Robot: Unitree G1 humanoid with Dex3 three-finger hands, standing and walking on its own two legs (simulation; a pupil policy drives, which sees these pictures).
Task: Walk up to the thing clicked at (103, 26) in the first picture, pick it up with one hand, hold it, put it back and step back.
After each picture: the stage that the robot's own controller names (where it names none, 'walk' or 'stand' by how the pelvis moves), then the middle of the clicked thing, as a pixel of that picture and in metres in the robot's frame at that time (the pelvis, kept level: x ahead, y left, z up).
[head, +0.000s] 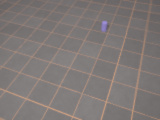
stand; (104, 26) +1.66 -0.24 -0.72
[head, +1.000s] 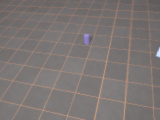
walk; (86, 39) +1.53 +0.11 -0.69
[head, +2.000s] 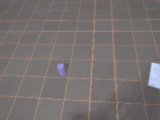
walk; (61, 69) +0.92 +0.30 -0.71
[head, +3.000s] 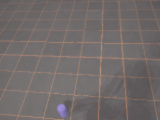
walk; (62, 110) +0.53 +0.26 -0.72
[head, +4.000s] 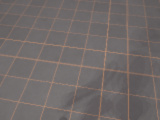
stand; out of the picture +0.33 +0.22 -0.70
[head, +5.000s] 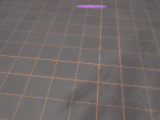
stand; out of the picture +0.28 +0.22 -0.72
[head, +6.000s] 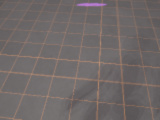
stand; out of the picture +0.28 +0.23 -0.73
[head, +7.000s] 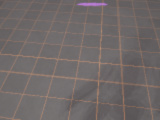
stand; out of the picture +0.28 +0.23 -0.73
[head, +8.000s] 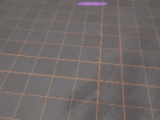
stand; out of the picture +0.27 +0.23 -0.73
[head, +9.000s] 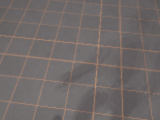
go down; out of the picture +0.29 +0.23 -0.70
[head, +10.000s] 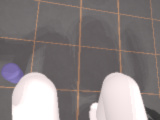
go down; (13, 73) +0.35 +0.27 -0.29
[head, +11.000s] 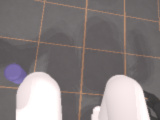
close in; (16, 74) +0.34 +0.27 -0.28
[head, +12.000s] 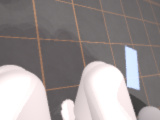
close in; out of the picture +0.32 +0.30 -0.21
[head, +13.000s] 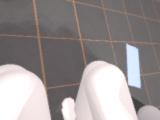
close; out of the picture +0.33 +0.29 -0.21
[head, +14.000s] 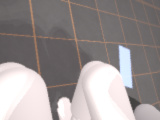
lift; out of the picture +0.32 +0.29 -0.22
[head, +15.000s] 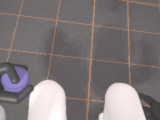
lift; (18, 85) +0.29 +0.24 -0.05
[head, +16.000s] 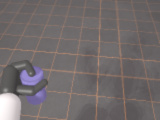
lift; (34, 86) +0.33 +0.17 +0.04
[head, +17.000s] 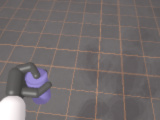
hold; (39, 87) +0.33 +0.17 +0.01
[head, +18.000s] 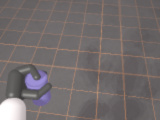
hold; (39, 88) +0.32 +0.17 +0.01
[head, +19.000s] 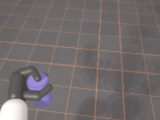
crouch; (40, 90) +0.32 +0.17 -0.01
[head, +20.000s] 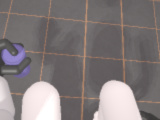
lower; (17, 62) +0.40 +0.22 -0.10
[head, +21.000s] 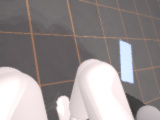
lower; out of the picture +0.37 +0.31 -0.22
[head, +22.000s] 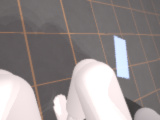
lower; out of the picture +0.37 +0.30 -0.21
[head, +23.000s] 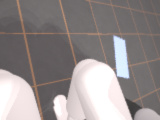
lower; out of the picture +0.37 +0.30 -0.21
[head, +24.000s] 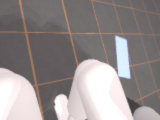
lower; out of the picture +0.36 +0.30 -0.21
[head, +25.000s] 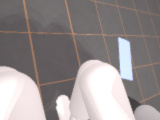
open; out of the picture +0.35 +0.30 -0.21
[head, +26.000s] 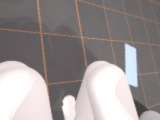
stand; out of the picture +0.34 +0.28 -0.22
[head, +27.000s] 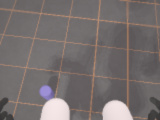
walk; (47, 92) +0.37 +0.22 -0.49
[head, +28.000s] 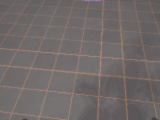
stand; out of the picture +0.33 +0.20 -0.66
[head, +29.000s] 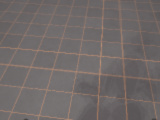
stand; out of the picture +0.32 +0.20 -0.67
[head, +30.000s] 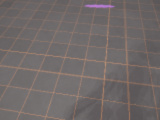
stand; out of the picture +0.35 +0.19 -0.72
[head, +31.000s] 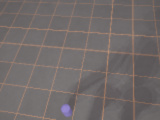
walk; (66, 110) +0.40 +0.22 -0.70
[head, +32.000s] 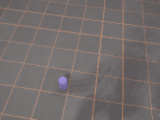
walk; (63, 83) +0.62 +0.17 -0.69
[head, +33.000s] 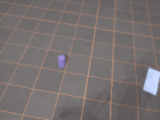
stand; (61, 61) +0.94 +0.18 -0.71
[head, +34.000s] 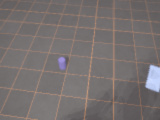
stand; (62, 63) +0.94 +0.23 -0.71
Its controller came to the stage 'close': yes
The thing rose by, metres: 0.71
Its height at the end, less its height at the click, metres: +0.00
